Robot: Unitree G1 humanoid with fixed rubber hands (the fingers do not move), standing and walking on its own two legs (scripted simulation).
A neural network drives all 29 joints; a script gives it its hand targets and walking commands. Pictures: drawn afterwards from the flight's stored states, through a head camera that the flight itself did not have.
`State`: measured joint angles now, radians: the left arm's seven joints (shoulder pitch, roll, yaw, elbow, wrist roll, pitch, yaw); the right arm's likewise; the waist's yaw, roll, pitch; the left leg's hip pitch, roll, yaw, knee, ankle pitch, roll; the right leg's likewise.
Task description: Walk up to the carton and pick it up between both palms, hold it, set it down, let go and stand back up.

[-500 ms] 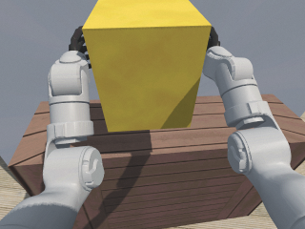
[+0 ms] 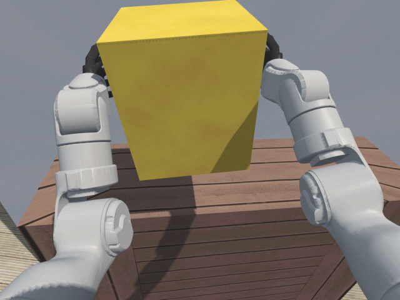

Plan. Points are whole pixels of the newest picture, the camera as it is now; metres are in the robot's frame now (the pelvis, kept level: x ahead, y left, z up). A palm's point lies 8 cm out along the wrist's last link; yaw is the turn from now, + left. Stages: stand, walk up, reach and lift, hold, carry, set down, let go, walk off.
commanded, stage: hold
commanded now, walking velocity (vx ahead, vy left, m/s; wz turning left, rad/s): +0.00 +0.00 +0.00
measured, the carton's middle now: (187, 90) +0.38 +0.00 +0.29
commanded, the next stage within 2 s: none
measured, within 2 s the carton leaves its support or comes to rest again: neither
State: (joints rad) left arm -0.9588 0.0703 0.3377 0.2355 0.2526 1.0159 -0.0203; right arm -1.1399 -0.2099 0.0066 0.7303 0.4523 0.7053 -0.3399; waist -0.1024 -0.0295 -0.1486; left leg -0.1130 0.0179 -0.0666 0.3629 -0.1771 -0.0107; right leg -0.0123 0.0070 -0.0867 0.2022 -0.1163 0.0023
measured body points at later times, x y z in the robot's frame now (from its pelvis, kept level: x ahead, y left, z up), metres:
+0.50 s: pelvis -0.01 +0.00 +0.00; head -0.10 +0.03 +0.44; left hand +0.37 +0.16 +0.32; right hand +0.37 -0.14 +0.34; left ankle +0.02 +0.12 -0.75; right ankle +0.00 -0.12 -0.75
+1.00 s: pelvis -0.01 +0.00 +0.00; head -0.09 +0.03 +0.44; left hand +0.37 +0.16 +0.31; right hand +0.38 -0.14 +0.33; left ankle +0.02 +0.12 -0.75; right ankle +0.00 -0.12 -0.75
